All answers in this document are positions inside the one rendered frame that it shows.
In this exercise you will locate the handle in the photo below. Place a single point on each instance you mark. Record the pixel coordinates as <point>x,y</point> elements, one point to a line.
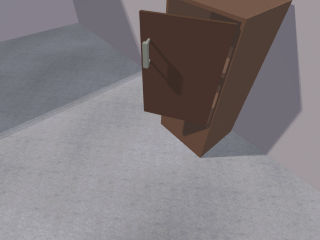
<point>145,53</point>

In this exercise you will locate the cupboard door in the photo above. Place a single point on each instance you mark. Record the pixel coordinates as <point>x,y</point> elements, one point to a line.
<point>187,57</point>

